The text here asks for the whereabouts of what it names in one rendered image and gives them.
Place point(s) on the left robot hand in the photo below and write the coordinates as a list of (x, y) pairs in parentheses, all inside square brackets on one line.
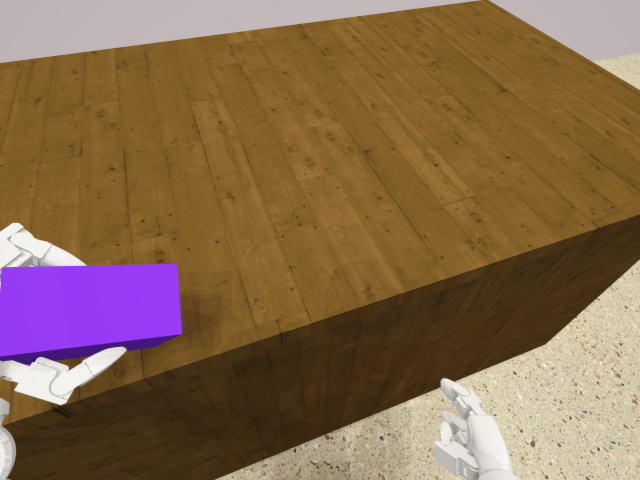
[(46, 379)]

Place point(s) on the sponge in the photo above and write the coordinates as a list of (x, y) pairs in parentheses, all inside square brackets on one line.
[(65, 312)]

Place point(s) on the table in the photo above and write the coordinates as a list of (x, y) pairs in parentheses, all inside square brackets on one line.
[(358, 208)]

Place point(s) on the right robot hand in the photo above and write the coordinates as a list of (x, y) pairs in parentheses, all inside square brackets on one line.
[(480, 446)]

